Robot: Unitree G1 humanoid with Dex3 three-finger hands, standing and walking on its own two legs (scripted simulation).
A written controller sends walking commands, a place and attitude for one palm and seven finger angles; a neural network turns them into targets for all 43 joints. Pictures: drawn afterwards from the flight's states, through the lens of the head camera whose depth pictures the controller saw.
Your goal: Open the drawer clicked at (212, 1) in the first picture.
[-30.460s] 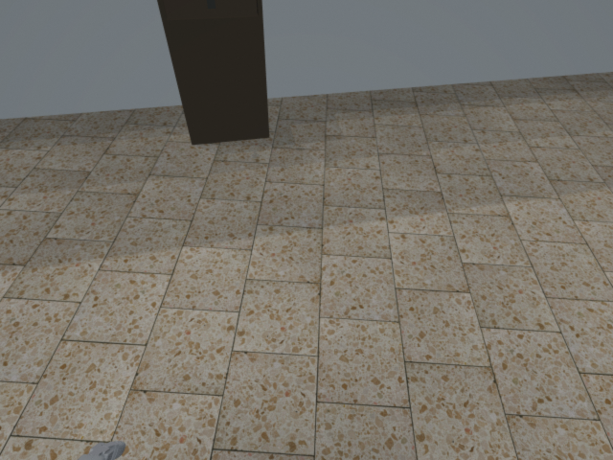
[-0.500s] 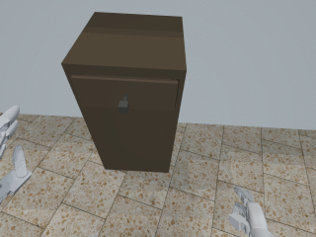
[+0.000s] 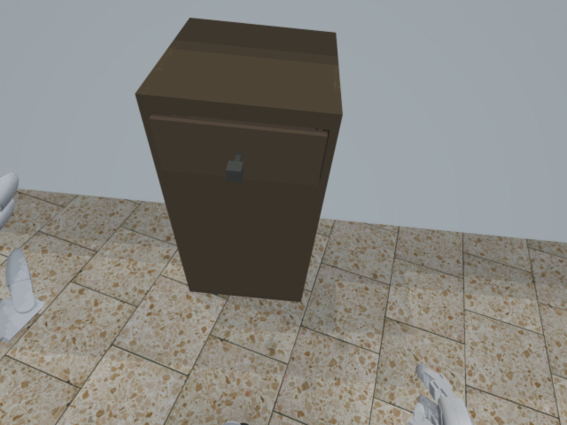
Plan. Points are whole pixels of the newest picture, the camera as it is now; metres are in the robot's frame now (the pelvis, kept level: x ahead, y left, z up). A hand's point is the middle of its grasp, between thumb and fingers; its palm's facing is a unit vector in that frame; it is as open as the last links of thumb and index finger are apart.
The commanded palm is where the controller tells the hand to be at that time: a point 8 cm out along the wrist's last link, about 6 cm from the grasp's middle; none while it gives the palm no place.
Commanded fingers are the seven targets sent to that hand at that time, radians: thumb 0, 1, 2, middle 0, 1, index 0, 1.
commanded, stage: step back with the hand held close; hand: left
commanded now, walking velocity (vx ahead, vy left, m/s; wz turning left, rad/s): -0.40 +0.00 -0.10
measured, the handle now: (236, 166) +0.64 +0.13 -0.03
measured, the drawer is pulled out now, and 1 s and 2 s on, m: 0.02 0.02 0.02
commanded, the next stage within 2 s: stop stepping back and stand still in 0.32 s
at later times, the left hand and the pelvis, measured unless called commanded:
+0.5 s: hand out of the picture +0.07 +0.19 +0.17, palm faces +0.25 -0.86 -0.44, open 7.4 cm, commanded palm +0.02 +0.23 +0.19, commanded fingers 0.00 0.90 0.90 -0.20 -0.30 -0.20 -0.30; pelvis -0.13 -0.04 +0.02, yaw -3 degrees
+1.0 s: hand out of the picture -0.02 +0.18 +0.16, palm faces +0.38 -0.80 -0.47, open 7.4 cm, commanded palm -0.08 +0.22 +0.19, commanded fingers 0.00 0.90 0.90 -0.20 -0.30 -0.20 -0.30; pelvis -0.21 -0.06 +0.00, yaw +0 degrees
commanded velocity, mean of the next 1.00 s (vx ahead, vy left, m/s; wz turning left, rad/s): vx -0.02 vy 0.04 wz -0.02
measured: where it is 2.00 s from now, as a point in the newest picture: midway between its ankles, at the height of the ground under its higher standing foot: outside the picture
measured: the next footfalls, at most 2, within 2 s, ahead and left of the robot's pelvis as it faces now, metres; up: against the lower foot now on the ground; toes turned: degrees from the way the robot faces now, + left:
right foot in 0.06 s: -0.13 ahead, -0.10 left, +0.00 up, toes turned +1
left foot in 0.20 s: +0.06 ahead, +0.06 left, +0.00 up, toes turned +0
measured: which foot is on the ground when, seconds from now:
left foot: down 0.00-0.08, up 0.10-0.18, down 0.20-0.56, up 0.58-0.84, down 0.86-1.00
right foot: up 0.00-0.04, down 0.06-0.22, up 0.24-0.56, down 0.58-1.00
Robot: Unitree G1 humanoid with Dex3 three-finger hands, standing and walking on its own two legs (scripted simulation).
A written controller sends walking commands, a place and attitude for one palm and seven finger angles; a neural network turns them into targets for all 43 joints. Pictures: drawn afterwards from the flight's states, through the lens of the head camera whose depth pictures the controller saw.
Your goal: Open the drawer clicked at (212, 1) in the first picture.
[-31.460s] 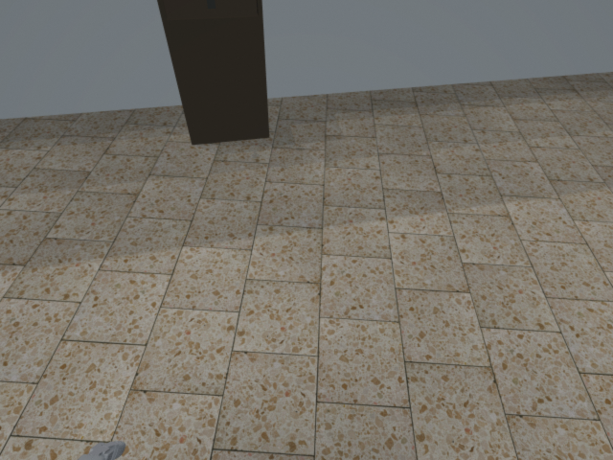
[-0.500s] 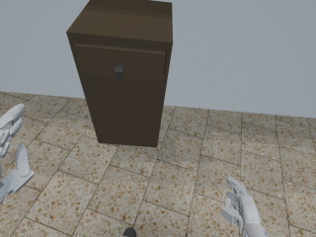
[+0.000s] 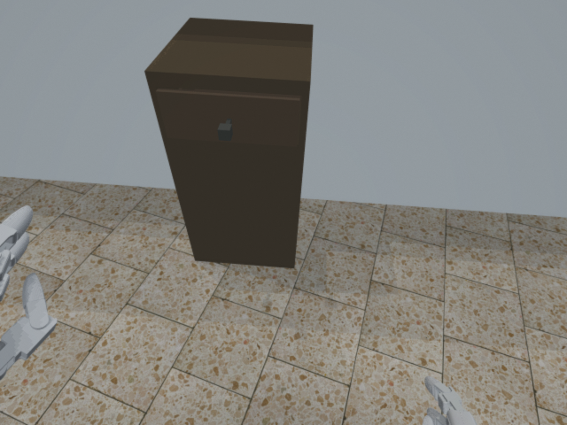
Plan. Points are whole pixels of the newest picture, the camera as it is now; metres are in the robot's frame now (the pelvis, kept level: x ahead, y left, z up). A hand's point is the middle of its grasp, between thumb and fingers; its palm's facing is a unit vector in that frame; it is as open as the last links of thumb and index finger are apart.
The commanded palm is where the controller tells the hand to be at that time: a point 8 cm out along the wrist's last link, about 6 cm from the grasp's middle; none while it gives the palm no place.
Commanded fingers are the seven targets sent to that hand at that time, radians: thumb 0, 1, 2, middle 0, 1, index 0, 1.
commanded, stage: stop stepping back and stand still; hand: left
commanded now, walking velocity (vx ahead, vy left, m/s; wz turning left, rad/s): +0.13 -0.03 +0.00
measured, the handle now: (226, 128) +0.85 +0.19 -0.04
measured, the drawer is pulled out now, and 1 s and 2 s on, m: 0.02 0.02 0.02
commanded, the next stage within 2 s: let the arm hang, fingers relaxed in 0.16 s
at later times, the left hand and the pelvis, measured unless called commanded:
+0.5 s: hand out of the picture +0.10 +0.20 -0.14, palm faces -0.01 -0.96 -0.28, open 7.4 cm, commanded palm none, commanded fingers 0.00 0.90 0.90 -0.20 -0.30 -0.20 -0.30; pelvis -0.02 +0.00 -0.01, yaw +3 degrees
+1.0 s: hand out of the picture +0.02 +0.26 -0.14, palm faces +0.05 -0.93 -0.36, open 7.4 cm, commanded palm none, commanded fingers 0.00 0.90 0.90 -0.20 -0.30 -0.20 -0.30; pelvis -0.03 +0.01 +0.02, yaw +3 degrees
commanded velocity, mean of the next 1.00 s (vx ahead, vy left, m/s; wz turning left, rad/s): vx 0.01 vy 0.01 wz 0.00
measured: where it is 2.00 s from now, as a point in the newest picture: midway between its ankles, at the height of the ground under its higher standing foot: outside the picture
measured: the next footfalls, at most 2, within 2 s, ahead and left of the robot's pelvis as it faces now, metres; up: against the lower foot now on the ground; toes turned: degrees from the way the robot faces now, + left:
none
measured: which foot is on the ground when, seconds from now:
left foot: down 0.00-1.00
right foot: down 0.00-1.00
